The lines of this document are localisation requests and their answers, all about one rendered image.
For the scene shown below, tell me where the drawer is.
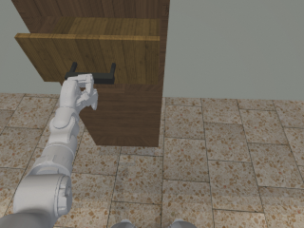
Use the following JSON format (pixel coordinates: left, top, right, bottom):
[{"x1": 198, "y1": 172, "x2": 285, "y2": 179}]
[{"x1": 14, "y1": 16, "x2": 160, "y2": 85}]

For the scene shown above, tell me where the cabinet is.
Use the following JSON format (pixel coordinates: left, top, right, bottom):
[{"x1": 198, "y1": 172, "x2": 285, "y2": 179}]
[{"x1": 11, "y1": 0, "x2": 170, "y2": 147}]

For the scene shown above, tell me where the robot left upper arm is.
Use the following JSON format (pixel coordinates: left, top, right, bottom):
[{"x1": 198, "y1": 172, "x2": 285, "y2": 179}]
[{"x1": 0, "y1": 173, "x2": 73, "y2": 228}]

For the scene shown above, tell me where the handle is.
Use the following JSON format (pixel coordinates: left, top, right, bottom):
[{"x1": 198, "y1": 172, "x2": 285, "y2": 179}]
[
  {"x1": 65, "y1": 62, "x2": 116, "y2": 85},
  {"x1": 94, "y1": 88, "x2": 125, "y2": 97}
]

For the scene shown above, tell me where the left robot forearm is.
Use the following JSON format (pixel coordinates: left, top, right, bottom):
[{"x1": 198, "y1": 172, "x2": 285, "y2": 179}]
[{"x1": 12, "y1": 106, "x2": 80, "y2": 213}]

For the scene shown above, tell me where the left robot shin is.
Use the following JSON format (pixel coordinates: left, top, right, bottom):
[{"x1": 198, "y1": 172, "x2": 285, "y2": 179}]
[{"x1": 121, "y1": 218, "x2": 131, "y2": 223}]

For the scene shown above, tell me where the robot shin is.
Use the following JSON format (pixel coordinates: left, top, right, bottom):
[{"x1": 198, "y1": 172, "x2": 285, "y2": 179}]
[
  {"x1": 121, "y1": 218, "x2": 131, "y2": 223},
  {"x1": 172, "y1": 218, "x2": 183, "y2": 224}
]

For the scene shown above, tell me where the right robot shin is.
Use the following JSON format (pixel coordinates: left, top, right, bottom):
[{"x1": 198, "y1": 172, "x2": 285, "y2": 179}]
[{"x1": 172, "y1": 218, "x2": 183, "y2": 224}]

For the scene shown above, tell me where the left robot hand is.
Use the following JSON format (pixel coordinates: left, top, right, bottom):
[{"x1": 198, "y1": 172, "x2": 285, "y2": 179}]
[{"x1": 59, "y1": 73, "x2": 98, "y2": 115}]

